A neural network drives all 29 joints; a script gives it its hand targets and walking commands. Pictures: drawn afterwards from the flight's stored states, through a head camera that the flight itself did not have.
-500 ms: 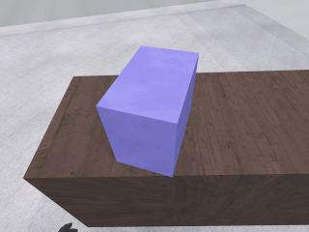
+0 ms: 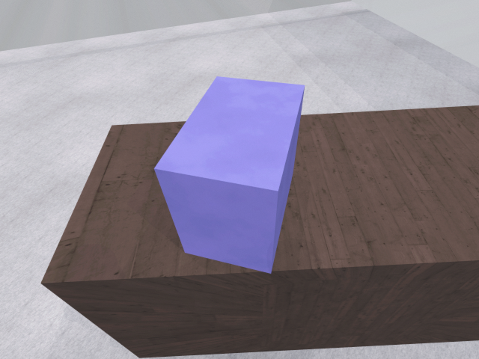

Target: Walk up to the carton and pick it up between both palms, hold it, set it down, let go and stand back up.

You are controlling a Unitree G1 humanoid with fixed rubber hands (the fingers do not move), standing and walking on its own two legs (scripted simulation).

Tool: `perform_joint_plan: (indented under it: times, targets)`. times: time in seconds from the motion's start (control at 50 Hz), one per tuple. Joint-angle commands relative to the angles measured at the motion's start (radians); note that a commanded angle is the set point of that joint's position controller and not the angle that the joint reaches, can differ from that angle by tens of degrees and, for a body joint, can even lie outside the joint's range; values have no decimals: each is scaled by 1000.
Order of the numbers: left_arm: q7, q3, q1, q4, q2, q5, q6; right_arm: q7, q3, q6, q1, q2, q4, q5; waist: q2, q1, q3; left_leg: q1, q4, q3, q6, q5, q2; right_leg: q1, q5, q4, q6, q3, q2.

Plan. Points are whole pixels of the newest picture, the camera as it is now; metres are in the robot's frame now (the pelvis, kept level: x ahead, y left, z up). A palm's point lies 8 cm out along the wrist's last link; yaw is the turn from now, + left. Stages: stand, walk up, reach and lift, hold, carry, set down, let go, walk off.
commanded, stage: stand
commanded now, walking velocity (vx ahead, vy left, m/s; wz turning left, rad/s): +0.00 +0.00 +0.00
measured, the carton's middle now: (242, 171) +0.47 +0.03 +0.04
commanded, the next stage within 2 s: none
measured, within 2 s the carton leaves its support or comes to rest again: neither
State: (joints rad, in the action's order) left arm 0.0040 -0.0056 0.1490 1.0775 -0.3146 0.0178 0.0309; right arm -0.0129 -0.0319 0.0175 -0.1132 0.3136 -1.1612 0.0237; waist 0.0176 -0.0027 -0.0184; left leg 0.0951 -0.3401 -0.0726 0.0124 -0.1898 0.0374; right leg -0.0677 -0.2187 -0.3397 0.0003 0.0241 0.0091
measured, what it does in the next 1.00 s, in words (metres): stands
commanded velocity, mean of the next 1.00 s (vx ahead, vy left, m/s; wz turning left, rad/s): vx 0.00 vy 0.00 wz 0.00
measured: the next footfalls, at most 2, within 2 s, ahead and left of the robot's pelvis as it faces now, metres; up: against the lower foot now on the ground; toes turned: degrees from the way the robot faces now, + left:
none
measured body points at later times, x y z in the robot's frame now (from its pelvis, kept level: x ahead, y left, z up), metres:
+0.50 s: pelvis -0.02 +0.01 +0.00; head -0.02 +0.01 +0.45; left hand +0.06 +0.31 -0.13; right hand +0.04 -0.28 -0.14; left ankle +0.00 +0.12 -0.75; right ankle -0.02 -0.12 -0.75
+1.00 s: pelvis -0.02 +0.02 +0.00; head -0.02 +0.02 +0.45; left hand +0.06 +0.31 -0.13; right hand +0.04 -0.28 -0.14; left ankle +0.00 +0.12 -0.75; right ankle -0.02 -0.12 -0.75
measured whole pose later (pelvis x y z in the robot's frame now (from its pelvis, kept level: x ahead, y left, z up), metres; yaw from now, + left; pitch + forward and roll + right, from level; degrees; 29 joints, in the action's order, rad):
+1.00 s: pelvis -0.02 +0.02 +0.00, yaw -1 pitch -3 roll +0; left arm 0.00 0.00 0.14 1.11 -0.33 0.01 0.02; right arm -0.01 -0.03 0.01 -0.11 0.32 -1.17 0.01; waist 0.00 0.00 -0.05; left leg 0.11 -0.32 -0.10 -0.02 -0.16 0.01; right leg -0.09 -0.18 -0.33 -0.03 -0.01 0.03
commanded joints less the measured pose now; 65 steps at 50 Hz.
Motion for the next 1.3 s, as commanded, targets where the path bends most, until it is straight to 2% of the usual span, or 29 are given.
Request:
perform_joint_plan:
  times: [0.0, 0.34, 0.64, 1.28]
  targets:
    - [14, -49, -41, -65, -235, -1, 23, 13, -43, 23, 45, 215, 64, -1, -17, 1, 21, -10, 65, 115, -43, 177, 106, -52, 207, 78, 25, -114, 123]
    - [11, -43, -40, -45, -235, -1, 15, 12, -45, 21, 46, 225, 57, -5, -14, -1, 10, 0, 94, 122, -45, 84, 109, -75, 123, 87, 26, -125, 120]
    - [11, -37, -33, -33, -235, -3, 9, 12, -44, 18, 44, 230, 56, -7, -17, -1, 5, -4, 108, 127, -43, 44, 109, -89, 101, 87, 27, -129, 119]
    - [13, -29, -54, -22, -236, -6, 4, 15, -36, 20, 59, 235, 53, -13, -20, 0, 29, -37, 99, 118, -40, 137, 111, -68, 160, 81, 21, -122, 128]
